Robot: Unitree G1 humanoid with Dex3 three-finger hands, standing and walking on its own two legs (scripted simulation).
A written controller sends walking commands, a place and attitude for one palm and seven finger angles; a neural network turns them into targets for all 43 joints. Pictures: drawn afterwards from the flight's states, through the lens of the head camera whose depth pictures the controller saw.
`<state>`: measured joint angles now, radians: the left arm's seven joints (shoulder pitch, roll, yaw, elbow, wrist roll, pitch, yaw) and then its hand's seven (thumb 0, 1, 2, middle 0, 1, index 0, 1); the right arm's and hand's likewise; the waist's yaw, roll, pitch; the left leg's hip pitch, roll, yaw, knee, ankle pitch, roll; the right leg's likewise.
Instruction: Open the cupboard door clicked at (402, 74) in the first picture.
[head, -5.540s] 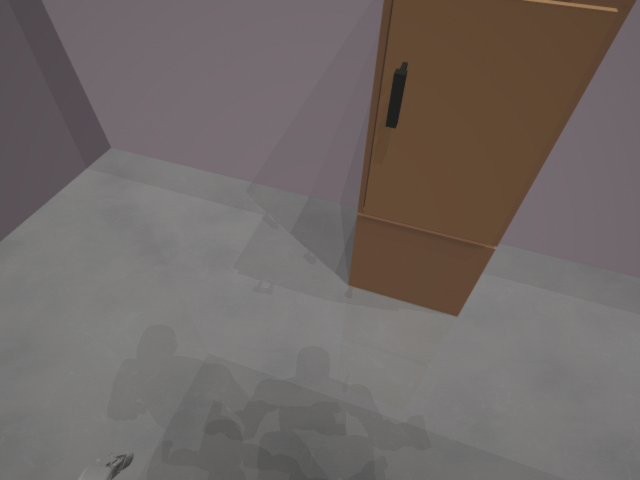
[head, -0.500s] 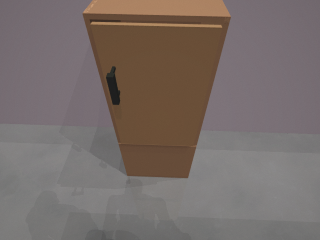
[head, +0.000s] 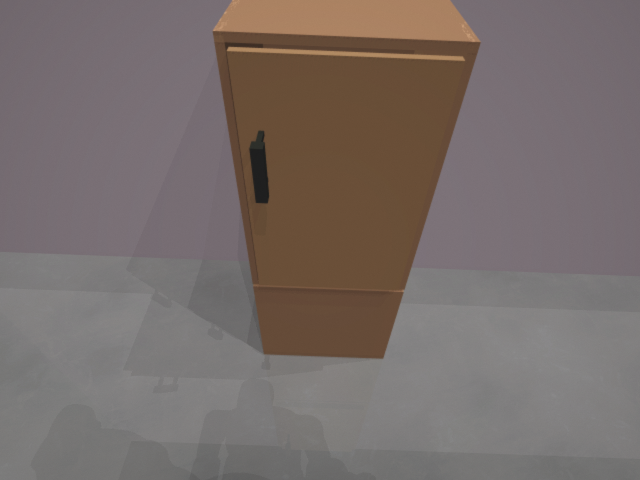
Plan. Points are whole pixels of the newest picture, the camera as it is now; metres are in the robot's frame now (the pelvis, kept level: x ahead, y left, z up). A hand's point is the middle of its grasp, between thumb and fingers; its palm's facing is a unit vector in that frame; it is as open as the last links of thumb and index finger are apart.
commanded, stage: shuffle to correct the standing spot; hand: left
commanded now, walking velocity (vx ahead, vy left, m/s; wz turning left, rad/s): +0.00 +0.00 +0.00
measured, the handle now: (261, 167) +0.62 +0.15 +0.05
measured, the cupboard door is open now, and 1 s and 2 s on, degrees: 0 0 0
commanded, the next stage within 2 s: come to a stop and stand still in 0.50 s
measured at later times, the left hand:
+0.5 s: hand out of the picture -0.03 +0.11 -0.18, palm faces +0.09 -0.99 -0.12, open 7.4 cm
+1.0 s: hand out of the picture +0.15 +0.12 -0.17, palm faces +0.07 -0.97 -0.24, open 7.3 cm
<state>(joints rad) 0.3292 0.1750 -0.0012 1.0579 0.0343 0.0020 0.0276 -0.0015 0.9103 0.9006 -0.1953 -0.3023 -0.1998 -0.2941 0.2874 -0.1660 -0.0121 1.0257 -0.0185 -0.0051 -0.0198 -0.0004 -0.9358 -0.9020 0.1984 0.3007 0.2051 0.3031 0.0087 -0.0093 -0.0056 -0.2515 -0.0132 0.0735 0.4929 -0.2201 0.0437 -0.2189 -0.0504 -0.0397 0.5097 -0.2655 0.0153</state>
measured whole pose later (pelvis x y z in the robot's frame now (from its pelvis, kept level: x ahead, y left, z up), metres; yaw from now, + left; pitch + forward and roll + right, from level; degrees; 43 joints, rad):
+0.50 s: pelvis +0.04 -0.03 -0.01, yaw +2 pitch +1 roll -1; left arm 0.45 0.11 0.01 1.10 0.03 -0.02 0.01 0.00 0.91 0.90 -0.20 -0.30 -0.20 -0.29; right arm 0.35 -0.14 -0.02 1.09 -0.02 -0.01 -0.02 0.00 -0.91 -0.90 0.20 0.30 0.20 0.30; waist 0.01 -0.01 -0.02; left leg -0.32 0.05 0.06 0.68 -0.39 0.04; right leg -0.21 0.01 -0.08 0.56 -0.36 -0.04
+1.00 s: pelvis +0.10 -0.07 -0.01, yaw +3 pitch +1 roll +1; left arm 0.19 0.16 0.04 0.99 0.04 -0.02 0.04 0.01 0.92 0.90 -0.20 -0.30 -0.20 -0.29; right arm 0.24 -0.15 -0.04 1.06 0.00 0.03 -0.03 0.00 -0.91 -0.90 0.20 0.30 0.20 0.30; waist 0.01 -0.01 0.10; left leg -0.37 0.00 0.07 0.91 -0.56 -0.02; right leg -0.34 -0.08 -0.12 0.59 -0.25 -0.02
